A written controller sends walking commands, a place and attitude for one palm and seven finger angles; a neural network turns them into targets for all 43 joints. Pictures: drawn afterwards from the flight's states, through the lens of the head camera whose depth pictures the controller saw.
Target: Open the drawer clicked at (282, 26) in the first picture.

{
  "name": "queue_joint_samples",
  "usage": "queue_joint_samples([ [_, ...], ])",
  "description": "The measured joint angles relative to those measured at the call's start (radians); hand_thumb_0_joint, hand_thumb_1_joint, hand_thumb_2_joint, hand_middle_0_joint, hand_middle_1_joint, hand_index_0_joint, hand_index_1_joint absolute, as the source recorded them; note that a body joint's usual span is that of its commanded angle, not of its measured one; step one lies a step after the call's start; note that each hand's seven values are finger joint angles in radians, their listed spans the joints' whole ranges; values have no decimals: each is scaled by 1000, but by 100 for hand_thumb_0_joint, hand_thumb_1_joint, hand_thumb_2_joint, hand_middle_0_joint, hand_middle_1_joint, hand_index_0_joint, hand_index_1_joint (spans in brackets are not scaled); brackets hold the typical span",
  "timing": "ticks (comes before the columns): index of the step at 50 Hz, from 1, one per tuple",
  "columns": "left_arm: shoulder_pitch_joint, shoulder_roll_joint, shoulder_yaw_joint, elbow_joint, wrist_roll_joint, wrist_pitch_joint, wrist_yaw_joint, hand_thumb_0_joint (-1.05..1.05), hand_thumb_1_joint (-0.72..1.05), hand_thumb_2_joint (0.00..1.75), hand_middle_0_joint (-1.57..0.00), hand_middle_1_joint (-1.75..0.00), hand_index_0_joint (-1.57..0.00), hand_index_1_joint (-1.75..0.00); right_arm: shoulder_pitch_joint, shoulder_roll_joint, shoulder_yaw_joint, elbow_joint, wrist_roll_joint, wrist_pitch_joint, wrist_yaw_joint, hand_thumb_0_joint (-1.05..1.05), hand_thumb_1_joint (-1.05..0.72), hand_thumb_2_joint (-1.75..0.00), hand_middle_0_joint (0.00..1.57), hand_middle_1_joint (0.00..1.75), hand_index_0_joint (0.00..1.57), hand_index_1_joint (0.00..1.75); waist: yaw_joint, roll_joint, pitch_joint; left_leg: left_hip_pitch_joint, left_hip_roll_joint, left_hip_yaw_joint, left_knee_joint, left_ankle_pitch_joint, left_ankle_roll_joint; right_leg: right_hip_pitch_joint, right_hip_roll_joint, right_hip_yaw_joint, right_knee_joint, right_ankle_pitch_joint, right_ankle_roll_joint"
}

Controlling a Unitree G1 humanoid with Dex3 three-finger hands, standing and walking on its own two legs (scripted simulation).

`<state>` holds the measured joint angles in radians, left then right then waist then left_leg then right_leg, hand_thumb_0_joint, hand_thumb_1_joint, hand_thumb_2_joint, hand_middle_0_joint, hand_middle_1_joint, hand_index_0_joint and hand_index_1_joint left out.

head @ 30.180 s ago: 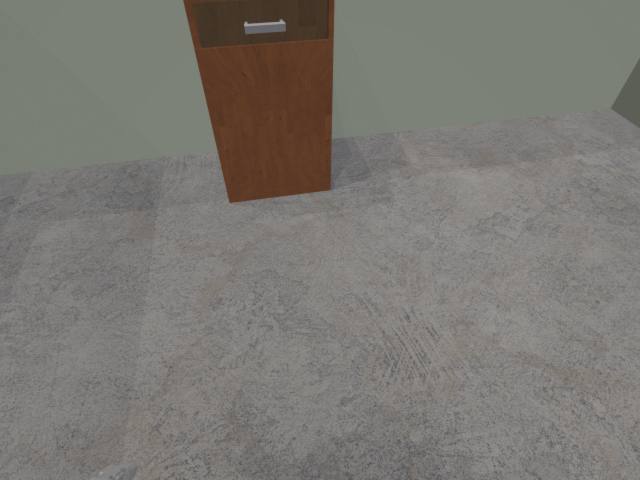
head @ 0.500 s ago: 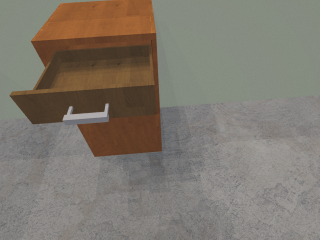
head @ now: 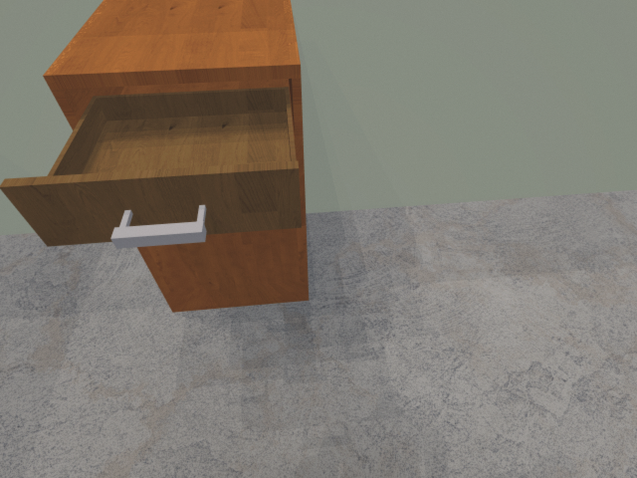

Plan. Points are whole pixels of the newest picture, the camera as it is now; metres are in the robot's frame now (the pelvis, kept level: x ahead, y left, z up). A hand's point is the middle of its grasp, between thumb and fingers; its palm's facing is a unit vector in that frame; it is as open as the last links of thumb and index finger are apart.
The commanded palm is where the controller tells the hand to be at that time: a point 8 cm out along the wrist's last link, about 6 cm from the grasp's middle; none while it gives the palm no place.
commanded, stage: look to check the result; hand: left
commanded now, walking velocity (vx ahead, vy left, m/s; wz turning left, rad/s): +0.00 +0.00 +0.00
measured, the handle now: (162, 224) +0.48 +0.29 +0.02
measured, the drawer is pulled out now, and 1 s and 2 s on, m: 0.30 0.30 0.30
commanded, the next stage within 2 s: stand and wait in 0.54 s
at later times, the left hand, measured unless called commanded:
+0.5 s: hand out of the picture +0.00 +0.17 -0.17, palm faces +0.04 -0.98 -0.19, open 7.3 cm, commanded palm none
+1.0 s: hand out of the picture +0.03 +0.19 -0.17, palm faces +0.03 -0.97 -0.24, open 7.3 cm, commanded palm none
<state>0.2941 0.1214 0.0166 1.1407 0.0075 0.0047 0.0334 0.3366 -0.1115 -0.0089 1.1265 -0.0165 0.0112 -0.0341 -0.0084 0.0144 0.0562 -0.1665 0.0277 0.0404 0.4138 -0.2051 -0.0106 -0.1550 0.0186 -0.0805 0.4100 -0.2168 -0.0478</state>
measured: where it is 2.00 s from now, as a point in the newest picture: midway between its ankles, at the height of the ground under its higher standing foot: outside the picture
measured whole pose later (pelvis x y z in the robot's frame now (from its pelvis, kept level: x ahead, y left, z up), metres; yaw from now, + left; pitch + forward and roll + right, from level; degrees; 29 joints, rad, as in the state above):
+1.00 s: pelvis +0.01 +0.00 +0.00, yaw +0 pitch -2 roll +0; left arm 0.22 0.19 0.02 1.13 0.01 -0.01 0.03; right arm 0.24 -0.18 -0.02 1.12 -0.02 0.00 -0.03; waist -0.01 0.02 0.07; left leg -0.13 0.03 0.04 0.36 -0.20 -0.02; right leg -0.12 0.02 -0.08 0.37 -0.21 -0.05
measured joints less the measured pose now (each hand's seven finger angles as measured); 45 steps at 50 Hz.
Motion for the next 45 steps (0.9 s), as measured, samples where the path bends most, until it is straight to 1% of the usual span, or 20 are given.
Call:
queue_joint_samples([
  [19,-10,8,1,0,0,-6,1,0,91,90,-20,-30,-20,-30,-43,-7,-4,-6,2,-6,1,1,-91,-90,20,30,20,30,4,1,1,15,-1,3,-13,-2,0,12,0,4,-9,-3,2],
  [45,-66,54,7,-7,0,-10,-6,0,91,90,-20,-30,-20,-30,-89,-58,-9,-4,1,-7,5,1,-91,-90,20,30,20,30,0,3,15,35,2,3,-42,4,-4,32,4,4,-38,3,-1],
])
